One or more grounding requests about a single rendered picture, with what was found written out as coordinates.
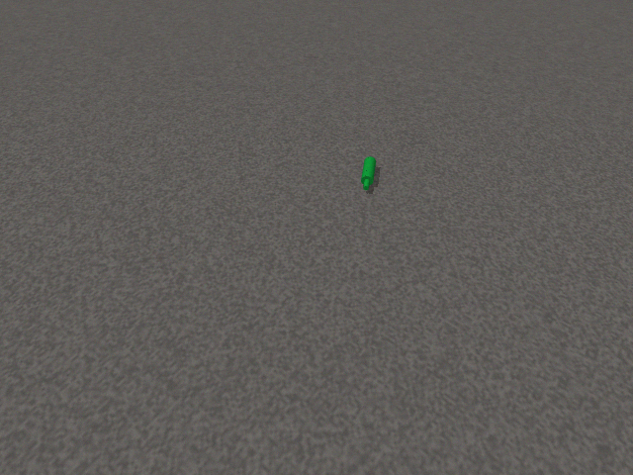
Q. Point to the bottle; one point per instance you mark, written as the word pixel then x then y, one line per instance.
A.
pixel 368 172

